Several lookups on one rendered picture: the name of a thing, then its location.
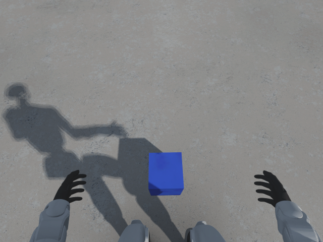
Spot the robot right hand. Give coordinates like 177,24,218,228
254,170,291,207

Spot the robot left hand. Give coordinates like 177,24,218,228
53,170,86,203

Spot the robot right thigh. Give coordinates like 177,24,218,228
190,224,226,242

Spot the right robot forearm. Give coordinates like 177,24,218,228
275,201,322,242

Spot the left robot shin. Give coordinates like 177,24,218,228
131,219,143,224

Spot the carton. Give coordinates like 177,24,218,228
148,152,184,196

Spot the left robot forearm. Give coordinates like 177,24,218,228
29,199,70,242

